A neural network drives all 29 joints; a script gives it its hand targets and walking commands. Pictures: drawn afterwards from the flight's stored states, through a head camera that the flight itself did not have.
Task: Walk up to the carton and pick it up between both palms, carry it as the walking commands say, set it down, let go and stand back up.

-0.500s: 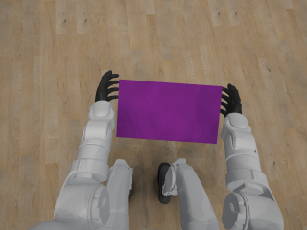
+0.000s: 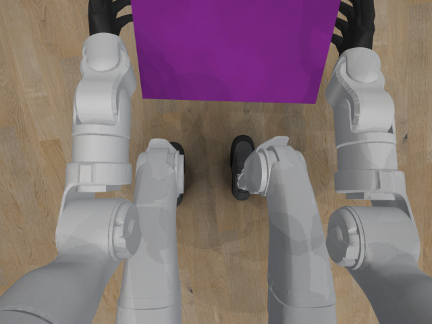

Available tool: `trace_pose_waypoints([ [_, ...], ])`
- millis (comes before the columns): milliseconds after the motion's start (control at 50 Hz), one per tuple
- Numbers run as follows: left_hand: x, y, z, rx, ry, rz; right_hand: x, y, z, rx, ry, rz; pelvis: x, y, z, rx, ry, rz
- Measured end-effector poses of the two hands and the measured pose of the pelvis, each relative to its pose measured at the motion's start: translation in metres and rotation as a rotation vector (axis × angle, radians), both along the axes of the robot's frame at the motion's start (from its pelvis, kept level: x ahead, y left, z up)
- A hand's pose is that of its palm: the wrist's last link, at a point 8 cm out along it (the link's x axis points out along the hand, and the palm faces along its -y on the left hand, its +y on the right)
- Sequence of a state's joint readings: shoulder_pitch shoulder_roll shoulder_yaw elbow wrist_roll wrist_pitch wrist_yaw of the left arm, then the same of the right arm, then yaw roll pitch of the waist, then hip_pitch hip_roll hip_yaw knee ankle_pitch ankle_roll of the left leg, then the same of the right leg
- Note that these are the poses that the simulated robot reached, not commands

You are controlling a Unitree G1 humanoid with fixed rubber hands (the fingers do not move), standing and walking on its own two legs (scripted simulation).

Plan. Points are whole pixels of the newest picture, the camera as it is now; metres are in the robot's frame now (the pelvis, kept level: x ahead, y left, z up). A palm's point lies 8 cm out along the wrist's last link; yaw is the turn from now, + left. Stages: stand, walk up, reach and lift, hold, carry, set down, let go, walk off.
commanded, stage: set down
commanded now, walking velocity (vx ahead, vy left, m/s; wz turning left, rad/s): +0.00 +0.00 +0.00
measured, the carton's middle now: (229, 38) +0.51 -0.02 -0.24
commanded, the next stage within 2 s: none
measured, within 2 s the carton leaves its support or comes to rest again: neither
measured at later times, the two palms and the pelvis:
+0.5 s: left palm (105, 22) +0.52 +0.17 -0.18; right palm (329, 32) +0.50 -0.17 -0.18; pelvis -0.02 +0.01 -0.05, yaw -1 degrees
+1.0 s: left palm (129, 24) +0.54 +0.16 -0.26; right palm (317, 32) +0.52 -0.18 -0.26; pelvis +0.00 +0.01 -0.11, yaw -2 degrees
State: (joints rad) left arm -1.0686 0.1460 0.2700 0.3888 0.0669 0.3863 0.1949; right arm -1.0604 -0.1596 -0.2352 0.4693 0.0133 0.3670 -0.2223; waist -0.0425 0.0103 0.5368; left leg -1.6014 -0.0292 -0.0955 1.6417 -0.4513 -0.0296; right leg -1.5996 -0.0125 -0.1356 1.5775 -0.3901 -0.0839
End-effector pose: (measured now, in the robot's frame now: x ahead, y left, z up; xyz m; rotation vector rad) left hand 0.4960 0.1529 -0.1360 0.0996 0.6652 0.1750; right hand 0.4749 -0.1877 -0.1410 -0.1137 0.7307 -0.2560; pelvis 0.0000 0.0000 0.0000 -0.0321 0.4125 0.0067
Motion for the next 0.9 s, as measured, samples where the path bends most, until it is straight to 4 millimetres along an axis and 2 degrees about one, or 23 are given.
trace_pose_waypoints([
  [120, -0.012, 0.009, -0.003, 0.006, 0.026, 0.01, -0.006, 0.009, 0.003, -0.011, 0.026, 0.01, -0.011, 0.003, -0.021, -0.004, -0.062, -0.006],
  [240, 0.003, 0.017, 0.007, -0.014, 0.014, 0.032, 0.007, 0.018, 0.01, 0.042, 0.012, -0.037, -0.023, 0.007, -0.035, -0.01, -0.104, -0.006],
  [320, 0.014, 0.02, 0.006, -0.038, -0.004, 0.049, 0.018, 0.02, 0.007, 0.066, -0.008, -0.055, -0.025, 0.009, -0.041, -0.013, -0.095, -0.002],
  [380, 0.02, 0.019, -0.005, -0.038, -0.008, 0.047, 0.024, 0.019, -0.003, 0.065, -0.013, -0.055, -0.023, 0.01, -0.045, -0.015, -0.071, -0.002],
  [440, 0.023, 0.018, -0.024, -0.04, 0.008, 0.045, 0.027, 0.018, -0.022, 0.06, 0.004, -0.053, -0.019, 0.011, -0.048, -0.017, -0.037, -0.005],
  [600, 0.019, 0.019, -0.071, -0.011, 0.058, 0.035, 0.032, 0.019, -0.065, -0.027, 0.063, 0.053, -0.009, 0.01, -0.058, -0.015, 0.036, -0.009],
  [900, 0.04, 0.008, -0.11, -0.007, 0.027, 0.01, 0.047, 0.007, -0.105, -0.014, 0.032, 0.027, -0.003, 0.008, -0.096, -0.008, 0.058, -0.022],
])
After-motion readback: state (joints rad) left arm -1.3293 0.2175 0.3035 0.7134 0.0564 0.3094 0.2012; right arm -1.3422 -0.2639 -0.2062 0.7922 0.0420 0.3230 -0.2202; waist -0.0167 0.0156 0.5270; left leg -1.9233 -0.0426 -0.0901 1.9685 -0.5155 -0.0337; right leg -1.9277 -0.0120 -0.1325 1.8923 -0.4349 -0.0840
